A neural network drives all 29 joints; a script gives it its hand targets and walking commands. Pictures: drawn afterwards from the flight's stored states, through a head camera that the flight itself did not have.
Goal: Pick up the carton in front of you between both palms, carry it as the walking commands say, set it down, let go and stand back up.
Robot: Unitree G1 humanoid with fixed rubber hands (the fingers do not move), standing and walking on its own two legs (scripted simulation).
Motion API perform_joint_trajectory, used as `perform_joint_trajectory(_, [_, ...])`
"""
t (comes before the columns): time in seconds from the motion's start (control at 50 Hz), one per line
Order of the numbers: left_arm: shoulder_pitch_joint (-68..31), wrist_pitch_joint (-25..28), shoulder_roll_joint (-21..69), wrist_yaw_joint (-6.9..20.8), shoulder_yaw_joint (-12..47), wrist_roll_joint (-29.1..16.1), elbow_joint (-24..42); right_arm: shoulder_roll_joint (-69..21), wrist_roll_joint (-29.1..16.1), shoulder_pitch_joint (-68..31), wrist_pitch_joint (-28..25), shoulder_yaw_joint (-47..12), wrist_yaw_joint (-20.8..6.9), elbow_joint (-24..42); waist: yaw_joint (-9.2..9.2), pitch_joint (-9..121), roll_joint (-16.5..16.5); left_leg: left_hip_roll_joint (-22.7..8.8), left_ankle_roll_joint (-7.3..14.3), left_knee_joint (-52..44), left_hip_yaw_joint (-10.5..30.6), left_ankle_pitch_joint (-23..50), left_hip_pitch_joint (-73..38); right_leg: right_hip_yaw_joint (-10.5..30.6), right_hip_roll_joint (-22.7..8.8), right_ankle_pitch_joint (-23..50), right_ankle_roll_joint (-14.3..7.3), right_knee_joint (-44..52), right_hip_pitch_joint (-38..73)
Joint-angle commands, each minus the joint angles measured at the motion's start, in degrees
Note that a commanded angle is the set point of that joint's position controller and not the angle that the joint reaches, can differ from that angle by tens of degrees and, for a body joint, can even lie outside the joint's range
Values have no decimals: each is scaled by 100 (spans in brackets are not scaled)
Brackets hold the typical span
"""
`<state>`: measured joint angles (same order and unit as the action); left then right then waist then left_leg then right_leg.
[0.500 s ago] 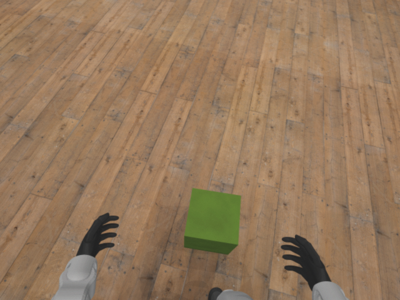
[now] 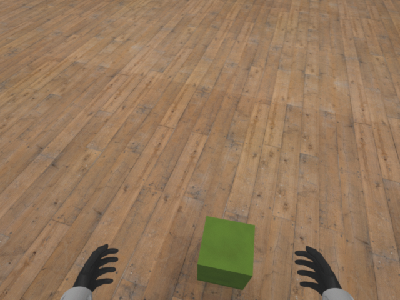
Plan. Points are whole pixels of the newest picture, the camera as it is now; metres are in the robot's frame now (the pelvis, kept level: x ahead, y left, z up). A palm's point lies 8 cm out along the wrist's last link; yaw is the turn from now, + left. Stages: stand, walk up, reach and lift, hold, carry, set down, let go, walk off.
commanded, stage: let go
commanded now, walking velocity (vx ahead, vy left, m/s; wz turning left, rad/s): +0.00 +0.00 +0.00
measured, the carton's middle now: (224, 253) +0.41 -0.11 -0.65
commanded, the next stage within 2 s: stand in 0.08 s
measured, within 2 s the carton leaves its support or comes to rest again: neither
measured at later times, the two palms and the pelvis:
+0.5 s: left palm out of the picture +0.14 +0.22 -0.12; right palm out of the picture +0.09 -0.30 -0.12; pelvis +0.04 -0.02 -0.02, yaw -5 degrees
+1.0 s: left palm out of the picture +0.13 +0.22 -0.13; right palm out of the picture +0.02 -0.29 -0.14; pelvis +0.03 -0.02 -0.02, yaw -8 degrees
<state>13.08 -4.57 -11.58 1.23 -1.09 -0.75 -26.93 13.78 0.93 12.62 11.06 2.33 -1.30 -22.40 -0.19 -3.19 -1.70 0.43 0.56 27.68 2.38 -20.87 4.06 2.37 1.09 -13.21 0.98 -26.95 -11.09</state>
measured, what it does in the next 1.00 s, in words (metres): stands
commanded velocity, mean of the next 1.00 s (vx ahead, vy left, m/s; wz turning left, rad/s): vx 0.00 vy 0.00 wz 0.00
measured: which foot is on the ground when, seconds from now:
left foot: down 0.00-1.00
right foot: down 0.00-1.00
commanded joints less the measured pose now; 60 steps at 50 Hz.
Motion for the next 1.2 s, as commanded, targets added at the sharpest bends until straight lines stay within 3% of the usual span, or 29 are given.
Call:
perform_joint_trajectory(0.0, [-210,34,-530,2,-185,39,482,537,-31,-179,10,134,47,569,7,311,-54,87,-211,-558,-121,2317,1022,-247,385,1382,-3,30,1059])
perform_joint_trajectory(0.06, [-243,-17,-538,42,-226,75,453,516,-44,-196,79,124,60,616,16,292,20,128,-164,-605,-173,1933,1096,-207,360,1365,1,57,1157])
perform_joint_trajectory(0.08, [823,307,-989,-150,-398,327,-541,850,211,268,-660,182,200,-230,152,278,-303,-297,-225,-370,-303,-1156,785,353,-442,-419,180,505,-503])
perform_joint_trajectory(0.1, [567,431,-1269,-246,-426,355,-515,742,304,551,-940,158,286,-309,-64,-96,-33,-384,-170,-466,10,-1568,885,468,-375,-1293,198,650,-911])
perform_joint_trajectory(0.12, [319,539,-1105,-241,-400,352,-512,766,339,516,-1113,129,311,-420,-58,-252,-8,-466,-98,-468,133,-1611,1046,463,-297,-1315,183,629,-1269])
perform_joint_trajectory(0.2, [164,862,-728,-72,-283,273,-777,857,170,305,-1452,93,333,-629,-27,557,176,-663,4,-329,343,-727,999,570,-197,-19,-21,138,-895])
perform_joint_trajectory(0.28, [451,907,-822,-83,-269,251,-1111,855,102,558,-1508,53,363,-897,-93,937,374,-509,-150,150,39,343,780,812,-276,1596,-200,-284,-685])
perform_joint_trajectory(0.34, [648,861,-848,-137,-243,211,-1254,887,46,806,-1449,20,405,-1077,-105,1040,304,-520,-175,365,-75,975,719,776,-226,2197,-273,-570,-652])
perform_joint_trajectory(0.46, [796,745,-850,-218,-196,186,-1355,890,2,1050,-1293,-21,479,-1287,-102,847,71,-573,-148,541,-259,1760,744,746,-133,2248,-353,-853,-817])
perform_joint_trajectory(0.58, [789,648,-836,-269,-161,168,-1414,867,-12,1168,-1197,-45,516,-1441,-81,755,74,-561,-107,564,-393,1924,715,805,-107,2274,-406,-976,-840])
perform_joint_trajectory(1.18, [853,424,-817,-347,-22,151,-2051,745,44,1504,-971,-126,476,-2531,-80,143,228,-558,83,14,-555,781,388,1118,-10,1384,-418,-660,-1031])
